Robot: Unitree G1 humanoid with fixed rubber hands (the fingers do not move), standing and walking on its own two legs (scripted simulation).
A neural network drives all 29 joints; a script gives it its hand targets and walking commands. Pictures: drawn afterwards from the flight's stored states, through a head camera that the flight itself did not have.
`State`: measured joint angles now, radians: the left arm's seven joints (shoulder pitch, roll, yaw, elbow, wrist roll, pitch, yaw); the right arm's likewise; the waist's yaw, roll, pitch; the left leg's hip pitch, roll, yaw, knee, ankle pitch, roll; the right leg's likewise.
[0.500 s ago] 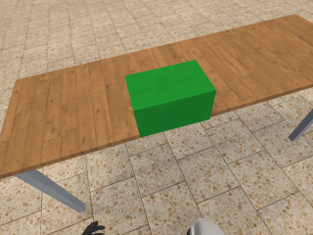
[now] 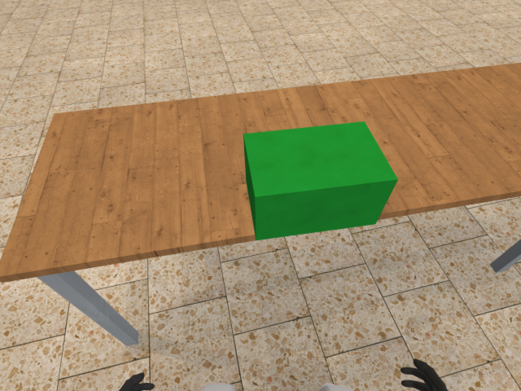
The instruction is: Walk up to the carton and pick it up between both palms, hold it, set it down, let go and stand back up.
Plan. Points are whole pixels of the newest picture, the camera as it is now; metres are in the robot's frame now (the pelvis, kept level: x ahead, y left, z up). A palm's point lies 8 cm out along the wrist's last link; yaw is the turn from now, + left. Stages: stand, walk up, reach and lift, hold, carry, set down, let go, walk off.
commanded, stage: walk up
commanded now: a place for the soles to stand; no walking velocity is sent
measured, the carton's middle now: (311, 180) +0.52 -0.05 -0.02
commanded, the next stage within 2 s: none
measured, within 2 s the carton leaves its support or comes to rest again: neither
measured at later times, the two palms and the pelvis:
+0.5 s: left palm out of the picture +0.06 +0.24 -0.11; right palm out of the picture +0.03 -0.27 -0.11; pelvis +0.00 -0.02 +0.01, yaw +2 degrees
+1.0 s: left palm out of the picture +0.04 +0.09 -0.13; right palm (486, 345) +0.23 -0.35 -0.11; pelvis +0.10 -0.13 +0.00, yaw +13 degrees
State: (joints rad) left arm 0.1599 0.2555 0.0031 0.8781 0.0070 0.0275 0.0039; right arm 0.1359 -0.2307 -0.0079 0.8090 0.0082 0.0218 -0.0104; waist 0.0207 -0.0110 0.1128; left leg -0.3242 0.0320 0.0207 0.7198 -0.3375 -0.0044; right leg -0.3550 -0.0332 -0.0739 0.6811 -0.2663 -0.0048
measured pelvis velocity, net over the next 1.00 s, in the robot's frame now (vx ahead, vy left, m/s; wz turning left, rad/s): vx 0.10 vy -0.13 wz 0.22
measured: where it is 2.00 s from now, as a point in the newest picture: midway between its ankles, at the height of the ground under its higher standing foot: outside the picture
